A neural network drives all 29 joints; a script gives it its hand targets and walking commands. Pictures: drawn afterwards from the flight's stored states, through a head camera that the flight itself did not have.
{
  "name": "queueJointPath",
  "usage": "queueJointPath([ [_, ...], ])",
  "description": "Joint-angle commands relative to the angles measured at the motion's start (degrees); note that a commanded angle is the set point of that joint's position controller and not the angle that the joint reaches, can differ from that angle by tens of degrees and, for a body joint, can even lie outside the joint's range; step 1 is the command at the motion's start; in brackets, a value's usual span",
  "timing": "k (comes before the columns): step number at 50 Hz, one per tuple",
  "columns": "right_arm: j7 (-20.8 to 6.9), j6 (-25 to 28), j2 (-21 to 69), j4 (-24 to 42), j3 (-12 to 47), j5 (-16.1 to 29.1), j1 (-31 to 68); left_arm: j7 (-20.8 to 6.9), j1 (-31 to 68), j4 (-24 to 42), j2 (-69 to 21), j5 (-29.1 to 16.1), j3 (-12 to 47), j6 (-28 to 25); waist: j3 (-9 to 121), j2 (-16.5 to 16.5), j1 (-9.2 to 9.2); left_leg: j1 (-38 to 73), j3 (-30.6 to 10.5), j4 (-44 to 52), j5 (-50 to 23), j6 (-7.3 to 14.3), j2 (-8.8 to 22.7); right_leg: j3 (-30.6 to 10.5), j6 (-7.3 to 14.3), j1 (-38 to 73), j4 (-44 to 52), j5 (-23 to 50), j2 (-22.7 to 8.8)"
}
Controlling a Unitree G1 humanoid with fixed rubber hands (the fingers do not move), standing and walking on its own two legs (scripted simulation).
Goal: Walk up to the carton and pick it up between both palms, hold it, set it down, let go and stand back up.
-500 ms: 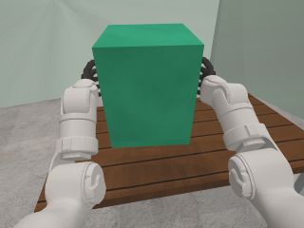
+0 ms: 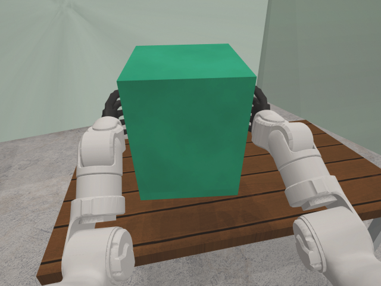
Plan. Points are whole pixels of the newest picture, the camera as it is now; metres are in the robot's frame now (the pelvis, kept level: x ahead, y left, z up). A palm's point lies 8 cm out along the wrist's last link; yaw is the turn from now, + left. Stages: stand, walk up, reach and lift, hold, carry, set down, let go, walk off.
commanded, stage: hold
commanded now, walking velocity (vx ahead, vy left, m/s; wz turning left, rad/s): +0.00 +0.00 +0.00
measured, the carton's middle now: (186, 119) +0.38 +0.00 +0.27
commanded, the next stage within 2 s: set down in 1.34 s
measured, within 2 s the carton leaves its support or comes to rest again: neither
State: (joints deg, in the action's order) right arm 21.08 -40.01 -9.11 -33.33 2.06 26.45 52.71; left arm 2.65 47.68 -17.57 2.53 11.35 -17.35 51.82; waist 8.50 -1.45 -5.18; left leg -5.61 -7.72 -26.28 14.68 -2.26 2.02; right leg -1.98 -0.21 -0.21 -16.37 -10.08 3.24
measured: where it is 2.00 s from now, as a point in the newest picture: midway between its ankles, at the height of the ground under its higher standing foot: outside the picture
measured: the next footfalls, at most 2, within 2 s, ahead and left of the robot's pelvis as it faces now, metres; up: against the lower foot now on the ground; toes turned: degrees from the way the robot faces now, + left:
none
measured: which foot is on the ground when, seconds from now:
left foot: down 0.00-1.00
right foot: down 0.00-1.00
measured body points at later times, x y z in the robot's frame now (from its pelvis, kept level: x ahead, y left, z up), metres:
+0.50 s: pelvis -0.01 +0.00 +0.00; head -0.10 +0.02 +0.44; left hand +0.38 +0.15 +0.29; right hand +0.37 -0.14 +0.29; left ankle +0.01 +0.14 -0.74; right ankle -0.01 -0.13 -0.74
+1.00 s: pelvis +0.00 +0.00 +0.00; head -0.10 +0.02 +0.44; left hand +0.38 +0.15 +0.29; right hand +0.37 -0.14 +0.29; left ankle +0.01 +0.14 -0.74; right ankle -0.01 -0.13 -0.74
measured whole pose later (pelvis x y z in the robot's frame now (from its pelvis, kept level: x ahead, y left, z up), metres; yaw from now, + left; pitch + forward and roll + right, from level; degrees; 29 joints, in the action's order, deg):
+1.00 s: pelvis +0.00 +0.00 +0.00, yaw +0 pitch -5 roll -2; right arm 20.0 -39.5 -8.5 -37.8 -0.7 24.4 56.9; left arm 2.9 52.4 -22.9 3.5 11.3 -18.8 50.4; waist 9.1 -1.6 -4.9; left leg -7.0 -7.7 -25.9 13.9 -2.0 1.5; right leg -2.0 -0.5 -1.8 -16.5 -9.8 2.8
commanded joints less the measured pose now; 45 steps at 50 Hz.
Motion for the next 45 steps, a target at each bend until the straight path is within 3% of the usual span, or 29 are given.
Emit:
queueJointPath([
  [1,-9.7,2.1,41.5,19.8,15.0,8.7,63.4,-7.6,57.8,6.6,-35.3,-9.6,22.8,-4.7,20.0,-2.8,0.27,3.7,4.4,4.5,-17.6,-1.6,-4.4,1.6,-3.2,1.0,1.8,11.7,2.1],
  [6,-10.4,1.9,42.1,15.6,12.3,7.3,65.6,-8.0,59.8,2.2,-34.9,-9.8,20.4,-5.4,19.2,-0.6,-0.02,2.8,4.4,4.9,-15.1,-1.2,-4.2,2.0,-3.2,0.1,2.3,9.0,2.0],
  [7,-10.3,1.9,41.3,13.8,11.5,6.0,65.0,-8.1,60.5,2.0,-35.6,-10.0,20.3,-5.6,19.4,-1.2,-0.36,2.5,4.5,5.1,-15.3,-1.1,-4.3,1.6,-3.1,0.2,1.9,9.2,1.9],
  [8,-10.2,1.9,41.8,13.8,11.2,6.2,65.4,-8.2,60.6,0.5,-34.9,-9.5,18.9,-5.8,18.9,-1.1,0.64,1.9,4.4,5.7,-13.2,-0.9,-4.0,1.6,-3.1,0.0,2.1,8.0,2.1],
  [9,-10.4,1.9,41.4,11.7,10.4,5.9,65.4,-8.3,60.8,-0.5,-34.4,-9.7,18.7,-5.9,18.5,-0.6,-0.55,1.8,4.5,5.8,-13.6,-0.9,-4.0,1.6,-2.9,-0.5,2.3,7.6,1.8],
  [11,-10.6,1.9,40.5,8.4,9.1,5.0,63.9,-8.6,60.2,-1.8,-33.8,-9.0,17.0,-6.1,17.7,-0.7,-0.48,2.0,4.7,5.9,-12.5,-0.8,-4.0,2.2,-2.9,-0.8,2.6,6.8,1.8],
  [13,-10.8,2.1,40.2,6.0,8.4,4.4,63.4,-8.7,63.0,-2.6,-34.5,-8.9,17.0,-6.7,18.7,-2.8,-0.7,0.8,4.9,6.3,-11.5,-1.2,-4.0,1.8,-2.7,-0.6,2.0,6.6,1.9],
  [16,-11.1,3.1,40.9,7.0,8.3,4.5,65.3,-8.6,63.2,-2.6,-36.1,-9.4,17.7,-7.4,20.4,-2.9,-0.35,1.4,4.3,5.5,-14.4,-1.7,-4.0,2.0,-2.3,0.9,1.5,8.6,2.0],
  [17,-11.2,3.4,40.0,6.9,7.9,5.0,65.4,-8.6,63.9,-1.5,-36.1,-9.3,18.2,-7.5,21.2,-3.4,-1.08,2.1,4.1,4.9,-15.7,-1.9,-4.0,2.0,-2.2,1.2,1.5,9.0,2.1],
  [18,-11.1,3.6,40.4,7.5,8.9,5.2,65.7,-8.3,62.5,-2.9,-35.3,-9.7,17.1,-7.5,21.4,-2.3,0.18,1.8,3.8,4.9,-16.5,-1.7,-3.8,1.9,-2.3,1.8,1.6,9.5,2.1],
  [19,-11.0,3.8,40.0,7.9,9.2,5.6,65.7,-8.2,62.2,-3.0,-34.5,-9.5,17.0,-7.7,22.7,-1.5,-0.26,2.8,4.0,4.4,-17.3,-1.6,-3.9,1.7,-2.2,2.1,1.7,10.2,2.0],
  [24,-10.1,4.6,40.0,12.5,11.3,7.9,64.6,-7.5,60.9,1.1,-36.6,-10.1,20.0,-8.3,25.7,-3.3,-0.17,4.5,3.9,2.9,-22.4,-2.6,-4.7,1.8,-2.7,3.3,1.2,15.3,2.5],
  [29,-9.5,5.0,40.6,16.8,13.9,9.3,65.9,-6.8,60.9,4.7,-36.2,-11.2,21.9,-8.4,26.6,-2.4,0.42,5.3,3.8,1.8,-22.5,-2.6,-5.2,1.6,-3.4,3.2,0.9,16.3,2.3],
  [36,-9.6,4.2,41.4,17.9,13.8,8.9,64.7,-6.8,60.5,5.4,-36.6,-11.6,23.6,-7.3,24.9,-3.1,-0.8,4.6,4.0,2.7,-20.9,-2.3,-5.4,1.8,-3.5,2.1,1.2,14.6,2.2],
  [40,-9.2,4.1,41.4,20.1,14.1,9.7,63.9,-6.8,60.9,9.0,-37.7,-12.8,25.8,-7.5,29.0,-3.8,-2.17,7.1,3.2,1.5,-25.6,-3.4,-5.0,1.6,-3.2,3.9,0.5,19.8,2.6],
  [43,-9.4,3.3,41.2,18.5,14.4,9.1,64.9,-6.7,60.3,6.0,-36.2,-11.5,23.2,-7.0,25.3,-1.6,-0.4,6.0,3.7,2.0,-23.7,-2.7,-4.4,1.9,-3.2,2.3,0.9,16.7,2.4],
  [45,-9.8,2.9,40.5,17.0,14.0,8.2,64.6,-7.0,60.1,4.3,-36.1,-10.5,22.0,-6.3,23.4,-2.4,-0.22,4.8,3.6,3.2,-21.1,-2.3,-4.4,1.6,-3.0,1.9,1.2,14.0,2.4],
])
